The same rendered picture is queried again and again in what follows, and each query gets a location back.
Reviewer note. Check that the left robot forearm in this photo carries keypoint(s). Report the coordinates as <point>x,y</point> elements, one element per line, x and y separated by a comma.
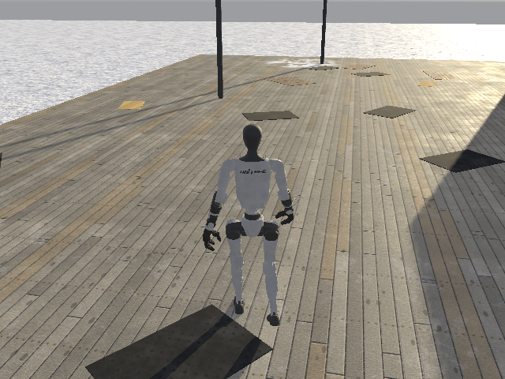
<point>213,214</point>

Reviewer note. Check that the right robot upper arm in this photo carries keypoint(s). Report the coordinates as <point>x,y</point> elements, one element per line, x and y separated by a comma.
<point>280,177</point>

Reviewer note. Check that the right robot foot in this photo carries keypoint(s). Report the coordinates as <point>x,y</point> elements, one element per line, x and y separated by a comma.
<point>274,319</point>

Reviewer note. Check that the robot right hand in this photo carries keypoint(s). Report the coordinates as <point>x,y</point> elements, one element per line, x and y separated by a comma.
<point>288,220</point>

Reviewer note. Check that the left robot foot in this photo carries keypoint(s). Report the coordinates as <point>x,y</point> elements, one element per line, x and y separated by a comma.
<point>239,308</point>

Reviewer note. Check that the robot left hand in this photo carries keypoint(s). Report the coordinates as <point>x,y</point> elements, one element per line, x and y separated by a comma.
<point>207,239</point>

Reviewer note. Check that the right robot forearm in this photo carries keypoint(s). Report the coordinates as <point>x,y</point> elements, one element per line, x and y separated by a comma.
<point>288,205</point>

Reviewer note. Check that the left robot upper arm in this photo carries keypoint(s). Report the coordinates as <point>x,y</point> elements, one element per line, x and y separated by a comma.
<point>224,178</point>

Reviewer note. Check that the robot foot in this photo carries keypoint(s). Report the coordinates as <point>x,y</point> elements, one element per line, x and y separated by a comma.
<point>274,319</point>
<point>239,308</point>

